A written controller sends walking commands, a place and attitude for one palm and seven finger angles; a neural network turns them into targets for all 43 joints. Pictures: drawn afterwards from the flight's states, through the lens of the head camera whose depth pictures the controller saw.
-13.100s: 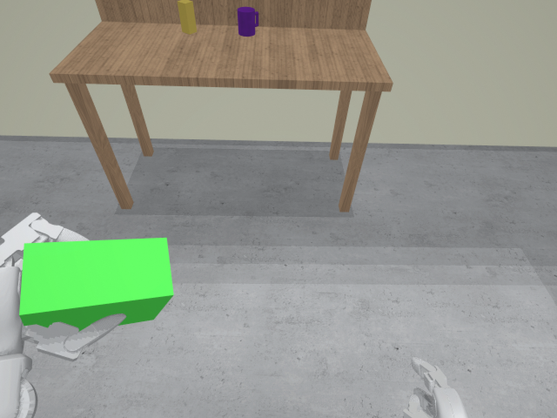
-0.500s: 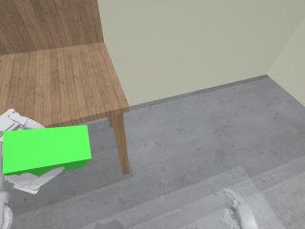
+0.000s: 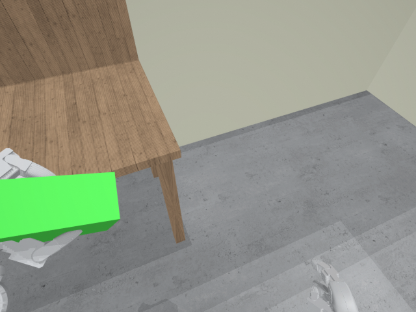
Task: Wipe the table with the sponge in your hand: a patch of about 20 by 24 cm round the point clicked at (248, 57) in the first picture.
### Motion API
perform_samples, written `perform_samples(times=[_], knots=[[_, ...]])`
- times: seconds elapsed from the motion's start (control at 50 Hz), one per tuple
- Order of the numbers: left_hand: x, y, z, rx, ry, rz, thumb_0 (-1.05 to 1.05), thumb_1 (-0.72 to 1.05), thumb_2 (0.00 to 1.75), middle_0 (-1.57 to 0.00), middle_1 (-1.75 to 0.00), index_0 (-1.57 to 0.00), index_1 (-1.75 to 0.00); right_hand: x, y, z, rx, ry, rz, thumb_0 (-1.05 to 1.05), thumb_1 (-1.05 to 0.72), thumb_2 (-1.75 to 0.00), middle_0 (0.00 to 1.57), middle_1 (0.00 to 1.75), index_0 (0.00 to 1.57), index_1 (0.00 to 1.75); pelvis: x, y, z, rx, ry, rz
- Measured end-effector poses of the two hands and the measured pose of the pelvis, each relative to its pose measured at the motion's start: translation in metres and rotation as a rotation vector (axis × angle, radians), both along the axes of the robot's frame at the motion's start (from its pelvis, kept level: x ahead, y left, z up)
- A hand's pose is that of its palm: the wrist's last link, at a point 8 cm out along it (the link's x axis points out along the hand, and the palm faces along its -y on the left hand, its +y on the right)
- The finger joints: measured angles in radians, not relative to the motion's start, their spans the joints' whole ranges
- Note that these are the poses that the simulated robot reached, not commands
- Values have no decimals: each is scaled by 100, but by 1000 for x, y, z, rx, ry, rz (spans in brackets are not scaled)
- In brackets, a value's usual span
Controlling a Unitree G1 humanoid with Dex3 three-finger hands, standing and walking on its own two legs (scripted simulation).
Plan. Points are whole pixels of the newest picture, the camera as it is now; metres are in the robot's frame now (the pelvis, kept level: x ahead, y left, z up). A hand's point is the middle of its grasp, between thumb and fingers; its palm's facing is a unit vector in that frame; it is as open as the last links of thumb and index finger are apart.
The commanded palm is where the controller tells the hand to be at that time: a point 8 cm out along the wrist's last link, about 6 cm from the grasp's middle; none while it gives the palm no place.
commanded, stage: shuffle to correct the standing spot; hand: left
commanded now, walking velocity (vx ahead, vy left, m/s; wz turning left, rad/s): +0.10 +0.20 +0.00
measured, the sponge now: (79, 207) +0.24 +0.20 +0.15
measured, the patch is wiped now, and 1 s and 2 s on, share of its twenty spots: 0.00 0.00 0.00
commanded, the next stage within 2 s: come to a stop and stand still in 1.62 s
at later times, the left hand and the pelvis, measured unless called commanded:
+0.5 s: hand (4, 183) +0.25 +0.29 +0.18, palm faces +0.31 -0.82 -0.48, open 10.2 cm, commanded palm +0.20 +0.35 +0.19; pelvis +0.03 +0.07 +0.01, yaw -2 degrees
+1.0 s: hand out of the picture +0.29 +0.43 +0.18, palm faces +0.38 -0.82 -0.44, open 10.2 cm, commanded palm +0.24 +0.47 +0.19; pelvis +0.07 +0.20 +0.01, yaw -2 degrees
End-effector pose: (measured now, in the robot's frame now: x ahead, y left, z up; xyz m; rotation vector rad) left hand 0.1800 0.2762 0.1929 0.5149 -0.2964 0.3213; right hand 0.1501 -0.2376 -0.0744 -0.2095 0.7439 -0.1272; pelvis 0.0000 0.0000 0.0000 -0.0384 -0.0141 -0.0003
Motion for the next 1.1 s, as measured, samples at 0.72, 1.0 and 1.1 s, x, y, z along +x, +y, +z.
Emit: perform_samples(times=[0.72,1.0,1.1], knots=[[60,121,0,22,1,-38,0,-51,102,-76,-133,-74,-134,44,124,3,5,-34,-57,1,-90,-90,20,30,20,30,41,128,0,53,3,-57],[73,194,5,9,-1,6,0,-51,102,-76,-133,-74,-134,63,193,2,9,49,-25,1,-90,-90,20,30,20,30,68,196,9,48,-3,-39],[86,226,-7,-14,-20,-30,0,-51,102,-76,-133,-74,-134,70,217,0,-39,12,-79,1,-90,-90,20,30,20,30,70,233,-5,49,-14,-48]])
